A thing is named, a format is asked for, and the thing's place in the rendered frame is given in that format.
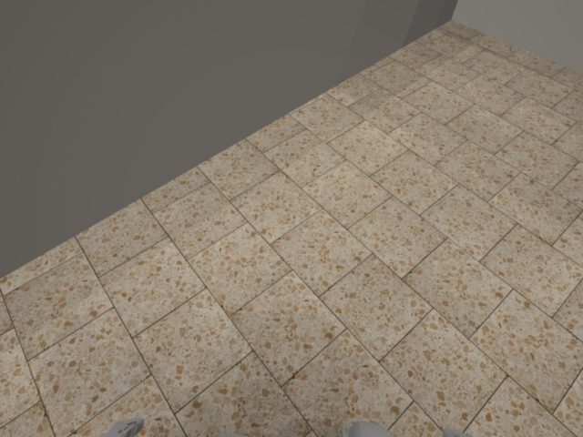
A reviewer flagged left robot hand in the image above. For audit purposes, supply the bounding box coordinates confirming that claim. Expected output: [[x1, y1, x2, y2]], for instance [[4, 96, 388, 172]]
[[100, 418, 144, 437]]

